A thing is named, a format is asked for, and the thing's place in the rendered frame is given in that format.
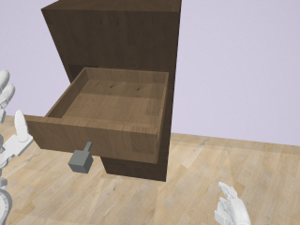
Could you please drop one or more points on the handle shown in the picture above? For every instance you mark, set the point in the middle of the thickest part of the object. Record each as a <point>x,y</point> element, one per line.
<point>81,161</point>

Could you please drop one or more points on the cabinet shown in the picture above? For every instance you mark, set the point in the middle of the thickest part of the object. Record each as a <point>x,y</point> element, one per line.
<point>121,34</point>

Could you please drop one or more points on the drawer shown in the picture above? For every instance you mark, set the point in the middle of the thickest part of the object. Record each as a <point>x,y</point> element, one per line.
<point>121,111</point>

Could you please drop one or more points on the robot right hand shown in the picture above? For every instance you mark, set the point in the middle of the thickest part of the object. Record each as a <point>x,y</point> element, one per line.
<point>236,211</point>

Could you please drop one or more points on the robot left forearm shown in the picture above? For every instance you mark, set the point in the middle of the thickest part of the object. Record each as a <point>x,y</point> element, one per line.
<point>5,201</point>

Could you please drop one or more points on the robot left hand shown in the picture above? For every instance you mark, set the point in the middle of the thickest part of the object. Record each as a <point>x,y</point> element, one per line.
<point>16,144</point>

